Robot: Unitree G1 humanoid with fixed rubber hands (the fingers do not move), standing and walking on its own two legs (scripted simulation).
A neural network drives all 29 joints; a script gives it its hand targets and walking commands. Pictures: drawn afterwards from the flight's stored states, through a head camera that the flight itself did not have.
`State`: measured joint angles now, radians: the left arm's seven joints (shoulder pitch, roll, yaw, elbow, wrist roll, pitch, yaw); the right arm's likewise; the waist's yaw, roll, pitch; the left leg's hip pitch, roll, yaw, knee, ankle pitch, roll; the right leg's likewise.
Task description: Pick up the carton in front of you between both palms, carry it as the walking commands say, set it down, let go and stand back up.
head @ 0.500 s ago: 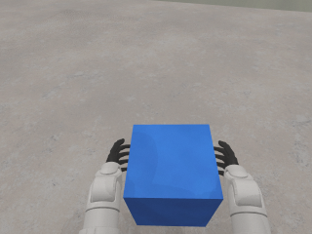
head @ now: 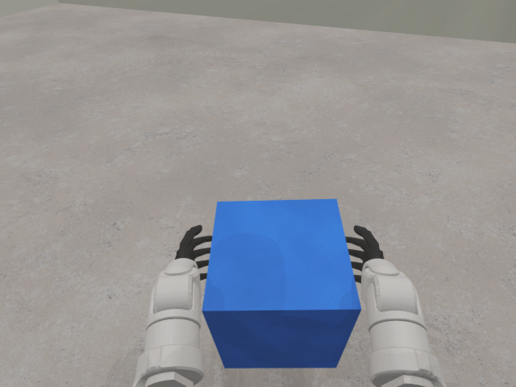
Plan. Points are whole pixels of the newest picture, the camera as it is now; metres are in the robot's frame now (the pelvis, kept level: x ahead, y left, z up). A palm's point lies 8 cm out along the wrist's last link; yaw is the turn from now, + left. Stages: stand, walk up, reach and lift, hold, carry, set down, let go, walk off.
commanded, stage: set down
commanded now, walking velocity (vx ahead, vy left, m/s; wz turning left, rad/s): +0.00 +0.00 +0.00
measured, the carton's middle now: (278, 287) +0.32 +0.01 -0.03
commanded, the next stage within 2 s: none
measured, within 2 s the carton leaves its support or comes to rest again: neither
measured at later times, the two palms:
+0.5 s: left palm (217, 300) +0.36 +0.14 -0.15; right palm (356, 309) +0.35 -0.16 -0.16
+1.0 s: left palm (231, 311) +0.41 +0.13 -0.29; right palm (348, 319) +0.39 -0.17 -0.29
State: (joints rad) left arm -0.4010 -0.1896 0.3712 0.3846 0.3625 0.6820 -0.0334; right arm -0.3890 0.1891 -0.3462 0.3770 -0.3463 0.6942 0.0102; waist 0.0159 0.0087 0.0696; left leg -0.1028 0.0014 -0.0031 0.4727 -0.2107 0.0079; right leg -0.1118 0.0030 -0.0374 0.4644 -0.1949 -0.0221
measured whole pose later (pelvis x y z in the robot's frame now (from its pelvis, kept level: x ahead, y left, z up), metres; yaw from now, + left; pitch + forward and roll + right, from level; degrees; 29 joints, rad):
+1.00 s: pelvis -0.04 +0.01 -0.21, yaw -1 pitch +42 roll +1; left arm -0.81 -0.10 0.43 0.62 0.20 0.23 0.08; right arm -0.81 0.02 -0.43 0.64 -0.21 0.24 -0.02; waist -0.02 0.02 -0.19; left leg -1.77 -0.04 0.01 1.54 -0.50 0.01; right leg -1.80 0.01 0.02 1.52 -0.46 0.00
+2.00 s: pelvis -0.06 +0.01 -0.40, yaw -1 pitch +42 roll +1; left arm -1.28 0.14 0.29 0.92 0.01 0.19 0.16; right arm -1.27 -0.23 -0.24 0.94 0.02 0.21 -0.10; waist -0.04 0.04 0.16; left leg -2.31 -0.07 0.01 2.18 -0.60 -0.02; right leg -2.34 0.02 0.01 2.15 -0.54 0.01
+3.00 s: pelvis -0.08 +0.01 -0.41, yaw -1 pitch +34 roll +0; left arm -1.43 0.27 0.23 1.16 -0.03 0.06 0.09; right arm -1.41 -0.33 -0.26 1.19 0.04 0.04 -0.04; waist -0.04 0.01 0.39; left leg -2.24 -0.08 0.00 2.22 -0.57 -0.02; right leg -2.27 0.02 0.01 2.20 -0.52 0.01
